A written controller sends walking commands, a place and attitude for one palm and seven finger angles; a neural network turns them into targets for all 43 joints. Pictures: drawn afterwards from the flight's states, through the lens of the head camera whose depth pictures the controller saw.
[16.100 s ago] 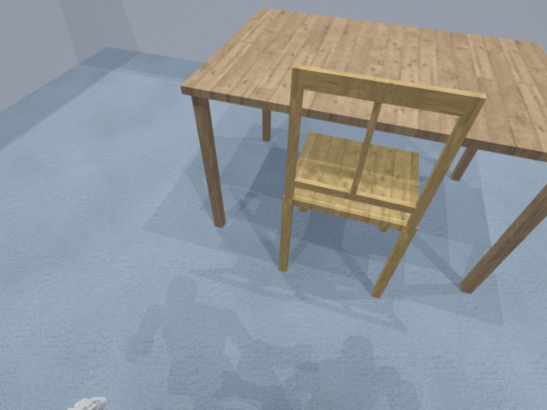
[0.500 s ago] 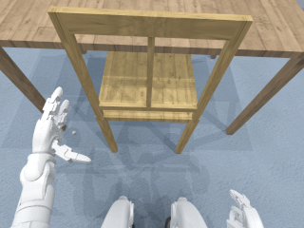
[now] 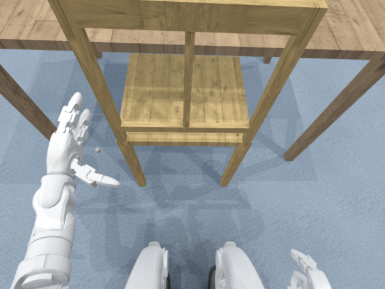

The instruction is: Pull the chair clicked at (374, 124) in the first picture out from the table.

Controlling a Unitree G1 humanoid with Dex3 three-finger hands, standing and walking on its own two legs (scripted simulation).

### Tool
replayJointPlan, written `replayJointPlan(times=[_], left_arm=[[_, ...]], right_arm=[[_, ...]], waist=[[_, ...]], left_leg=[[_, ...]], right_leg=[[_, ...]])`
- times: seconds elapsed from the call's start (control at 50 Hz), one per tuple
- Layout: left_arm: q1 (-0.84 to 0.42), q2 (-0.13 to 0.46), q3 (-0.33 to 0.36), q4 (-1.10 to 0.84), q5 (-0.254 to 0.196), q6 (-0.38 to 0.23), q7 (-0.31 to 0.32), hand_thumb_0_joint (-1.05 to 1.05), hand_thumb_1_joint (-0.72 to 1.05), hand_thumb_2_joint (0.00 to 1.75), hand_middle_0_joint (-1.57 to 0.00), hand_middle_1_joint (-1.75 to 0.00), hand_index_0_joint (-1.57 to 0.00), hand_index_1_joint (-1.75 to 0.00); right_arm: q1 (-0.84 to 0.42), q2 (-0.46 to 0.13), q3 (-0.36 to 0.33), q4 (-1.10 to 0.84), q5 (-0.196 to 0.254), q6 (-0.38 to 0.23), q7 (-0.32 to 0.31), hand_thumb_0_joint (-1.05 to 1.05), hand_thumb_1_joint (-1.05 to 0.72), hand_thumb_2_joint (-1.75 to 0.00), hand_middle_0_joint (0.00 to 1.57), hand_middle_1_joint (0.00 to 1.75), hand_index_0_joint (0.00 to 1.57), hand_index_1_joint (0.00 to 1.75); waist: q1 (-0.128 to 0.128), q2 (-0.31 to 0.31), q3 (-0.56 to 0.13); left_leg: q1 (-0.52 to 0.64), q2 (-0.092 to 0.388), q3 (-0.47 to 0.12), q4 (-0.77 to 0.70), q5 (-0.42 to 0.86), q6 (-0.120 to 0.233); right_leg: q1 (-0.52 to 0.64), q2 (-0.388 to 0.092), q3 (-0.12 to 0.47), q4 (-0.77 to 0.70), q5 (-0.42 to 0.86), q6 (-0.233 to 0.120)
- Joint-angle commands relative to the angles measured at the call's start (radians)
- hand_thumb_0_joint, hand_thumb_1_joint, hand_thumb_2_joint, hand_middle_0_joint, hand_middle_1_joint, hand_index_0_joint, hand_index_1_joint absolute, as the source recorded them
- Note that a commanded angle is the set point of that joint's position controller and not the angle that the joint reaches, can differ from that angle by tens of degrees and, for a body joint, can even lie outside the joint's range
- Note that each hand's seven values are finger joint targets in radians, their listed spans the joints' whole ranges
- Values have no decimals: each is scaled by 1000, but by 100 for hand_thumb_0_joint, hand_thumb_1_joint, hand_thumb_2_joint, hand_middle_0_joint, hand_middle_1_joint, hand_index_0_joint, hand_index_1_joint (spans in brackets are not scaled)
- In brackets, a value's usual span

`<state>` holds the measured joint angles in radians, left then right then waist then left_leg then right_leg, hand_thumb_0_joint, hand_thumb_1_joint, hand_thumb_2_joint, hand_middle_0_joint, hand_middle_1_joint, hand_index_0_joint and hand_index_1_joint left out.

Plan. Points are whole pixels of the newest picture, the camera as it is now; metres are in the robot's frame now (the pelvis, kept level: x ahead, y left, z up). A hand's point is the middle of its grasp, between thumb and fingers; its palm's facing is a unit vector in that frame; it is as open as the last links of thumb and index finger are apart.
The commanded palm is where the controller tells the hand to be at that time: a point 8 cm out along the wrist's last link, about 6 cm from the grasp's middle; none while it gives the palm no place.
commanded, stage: aim the fingers beside a spindle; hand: left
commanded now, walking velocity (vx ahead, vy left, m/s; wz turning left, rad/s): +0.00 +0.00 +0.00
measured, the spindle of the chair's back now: (187, 88) +0.53 +0.02 +0.04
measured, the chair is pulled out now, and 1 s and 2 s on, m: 0.00 0.00 0.00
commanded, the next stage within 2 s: push the fingers through the gap in 0.46 s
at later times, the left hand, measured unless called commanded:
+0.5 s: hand (100, 149) +0.38 +0.20 +0.02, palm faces +0.03 -1.00 -0.04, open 16.9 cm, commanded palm +0.36 +0.25 +0.02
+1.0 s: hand (99, 131) +0.43 +0.20 +0.02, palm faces +0.03 -1.00 -0.03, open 16.9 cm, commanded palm +0.41 +0.25 +0.02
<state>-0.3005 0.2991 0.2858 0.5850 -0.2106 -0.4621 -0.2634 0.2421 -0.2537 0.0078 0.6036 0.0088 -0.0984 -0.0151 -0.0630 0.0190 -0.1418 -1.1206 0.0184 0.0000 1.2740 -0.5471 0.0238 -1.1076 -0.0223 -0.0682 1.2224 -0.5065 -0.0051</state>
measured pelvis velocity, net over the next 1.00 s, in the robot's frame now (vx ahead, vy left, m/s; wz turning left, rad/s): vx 0.00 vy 0.00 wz -0.01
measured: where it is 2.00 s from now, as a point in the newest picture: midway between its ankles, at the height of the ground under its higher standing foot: outside the picture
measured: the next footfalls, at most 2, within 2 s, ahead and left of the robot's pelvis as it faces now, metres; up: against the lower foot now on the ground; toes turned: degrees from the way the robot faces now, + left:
none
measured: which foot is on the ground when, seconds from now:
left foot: down 0.00-1.00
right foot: down 0.00-1.00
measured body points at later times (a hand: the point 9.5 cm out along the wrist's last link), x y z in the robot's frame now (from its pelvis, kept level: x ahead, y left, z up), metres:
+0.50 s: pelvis +0.00 +0.00 +0.00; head +0.13 +0.01 +0.43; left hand +0.38 +0.25 +0.02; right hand +0.13 -0.26 -0.11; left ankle +0.03 +0.10 -0.62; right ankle +0.04 -0.12 -0.62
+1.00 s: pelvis +0.00 +0.00 +0.00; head +0.14 +0.01 +0.42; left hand +0.42 +0.26 +0.02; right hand +0.11 -0.27 -0.12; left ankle +0.03 +0.10 -0.62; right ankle +0.04 -0.12 -0.62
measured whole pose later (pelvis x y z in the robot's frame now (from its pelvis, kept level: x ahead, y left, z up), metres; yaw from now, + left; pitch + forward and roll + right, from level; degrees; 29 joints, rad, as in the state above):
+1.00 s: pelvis +0.00 +0.00 +0.00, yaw +0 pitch +24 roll -3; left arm -0.50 0.36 0.35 0.80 -0.18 -0.46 -0.27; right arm 0.25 -0.26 0.02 0.62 0.00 -0.07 -0.02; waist -0.09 0.02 -0.14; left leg -1.16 0.03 -0.01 1.29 -0.56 0.02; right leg -1.15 -0.01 -0.08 1.24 -0.51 -0.01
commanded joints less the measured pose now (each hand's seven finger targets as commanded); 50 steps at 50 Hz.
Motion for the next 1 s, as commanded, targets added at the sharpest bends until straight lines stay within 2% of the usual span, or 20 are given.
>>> replayJointPlan(times=[0.0,0.04,0.08,0.14,0.18,0.2,0.24,0.32,0.38,0.42,0.48,0.56,0.6,0.62,0.68,0.72,0.82,0.86,0.9,0.98], left_arm=[[-161,178,59,-203,-7,-67,20,0,-50,30,-6,-8,-6,-8],[-206,164,44,-227,-7,-73,30,0,-50,30,-6,-8,-6,-8],[-209,205,77,-220,-7,-81,41,0,-50,30,-6,-8,-6,-8],[-254,210,77,-175,2,-90,35,0,-50,30,-6,-8,-6,-8],[-305,172,27,-223,0,-103,21,0,-50,30,-6,-8,-6,-8],[-251,182,46,-204,-2,-99,17,0,-50,30,-6,-8,-6,-8],[-264,137,0,-193,-6,-87,7,0,-50,30,-6,-8,-6,-8],[-264,162,25,-148,-7,-66,9,0,-50,30,-6,-8,-6,-8],[-251,236,97,-153,-6,-70,21,0,-50,30,-6,-8,-6,-8],[-232,208,78,-175,-5,-76,19,0,-50,30,-6,-8,-6,-8],[-241,196,64,-216,-10,-88,18,0,-50,30,-6,-8,-6,-8],[-268,199,63,-163,-11,-78,6,0,-50,30,-6,-8,-6,-8],[-322,222,74,-157,-11,-79,-3,0,-50,30,-6,-8,-6,-8],[-323,245,95,-146,-12,-81,-6,0,-50,30,-6,-8,-6,-8],[-360,205,52,-149,-12,-82,-15,0,-50,30,-6,-8,-6,-8],[-350,202,56,-117,-12,-77,-16,0,-50,30,-6,-8,-6,-8],[-425,277,113,-28,4,-67,-9,0,-50,30,-6,-8,-6,-8],[-463,251,87,-22,10,-71,-9,0,-50,30,-6,-8,-6,-8],[-469,293,124,-5,14,-79,-4,0,-50,30,-6,-8,-6,-8],[-507,300,120,29,21,-83,-5,0,-50,30,-6,-8,-6,-8]], right_arm=[[52,-162,-67,-111,0,-34,-10,0,-90,-90,20,30,20,30],[46,-157,-65,-111,-2,-31,-10,0,-90,-90,20,30,20,30],[47,-162,-62,-108,-3,-28,-13,0,-90,-90,20,30,20,30],[44,-159,-58,-104,-2,-25,-18,0,-90,-90,20,30,20,30],[44,-157,-59,-103,0,-33,-22,0,-90,-90,20,30,20,30],[52,-160,-62,-102,-2,-34,-21,0,-90,-90,20,30,20,30],[50,-158,-62,-99,0,-35,-20,0,-90,-90,20,30,20,30],[52,-164,-62,-94,1,-29,-22,0,-90,-90,20,30,20,30],[56,-165,-61,-100,-1,-24,-22,0,-90,-90,20,30,20,30],[50,-154,-58,-113,-2,-21,-16,0,-90,-90,20,30,20,30],[54,-154,-61,-113,-2,-23,-15,0,-90,-90,20,30,20,30],[54,-160,-60,-95,1,-21,-19,0,-90,-90,20,30,20,30],[60,-163,-58,-83,0,-24,-25,0,-90,-90,20,30,20,30],[66,-166,-61,-80,-1,-23,-28,0,-90,-90,20,30,20,30],[71,-163,-60,-77,-2,-29,-27,0,-90,-90,20,30,20,30],[77,-164,-62,-71,-2,-26,-26,0,-90,-90,20,30,20,30],[87,-171,-57,-61,-4,-12,-24,0,-90,-90,20,30,20,30],[89,-166,-54,-64,-6,-10,-22,0,-90,-90,20,30,20,30],[103,-173,-56,-62,-8,-6,-21,0,-90,-90,20,30,20,30],[116,-175,-55,-57,-11,3,-17,0,-90,-90,20,30,20,30]], waist=[[20,49,-431],[11,54,-424],[11,36,-402],[1,29,-380],[-12,81,-409],[7,82,-426],[-10,71,-414],[-8,45,-403],[16,47,-424],[19,61,-440],[6,57,-462],[-14,34,-408],[-20,54,-420],[-12,58,-428],[-22,93,-445],[-21,67,-449],[-18,62,-426],[-24,78,-437],[-20,60,-468],[-27,91,-472]], left_leg=[[318,-4,-53,-194,336,-16],[305,-6,-50,-191,307,-14],[274,-8,-50,-190,278,-10],[234,-12,-40,-183,226,-7],[289,-9,-47,-180,253,-6],[314,-8,-50,-188,281,-12],[320,-6,-53,-186,281,-12],[278,-9,-47,-176,277,-8],[259,-12,-40,-169,290,-6],[269,-14,-36,-176,314,-8],[288,-10,-37,-165,341,-5],[245,-10,-33,-165,281,-3],[247,-10,-30,-154,282,-1],[258,-8,-35,-157,299,-4],[297,-7,-43,-154,333,-6],[301,-6,-43,-155,349,-6],[239,-8,-37,-149,296,-4],[252,-10,-39,-151,300,-4],[262,-6,-43,-146,324,-4],[268,-5,-44,-139,340,-4]], right_leg=[[224,23,21,-142,221,-26],[220,22,25,-146,205,-22],[228,26,27,-149,186,-24],[230,25,39,-156,156,-22],[202,26,35,-152,164,-26],[210,25,30,-152,180,-28],[193,24,27,-155,181,-24],[204,21,31,-152,194,-22],[240,24,39,-143,212,-25],[267,23,40,-143,243,-24],[267,26,42,-139,265,-22],[251,26,44,-154,229,-18],[243,26,50,-154,231,-18],[244,26,47,-149,238,-21],[215,28,38,-141,246,-24],[224,28,37,-145,265,-21],[226,27,44,-142,230,-21],[219,29,41,-141,227,-22],[225,32,40,-133,243,-23],[207,34,39,-128,250,-24]])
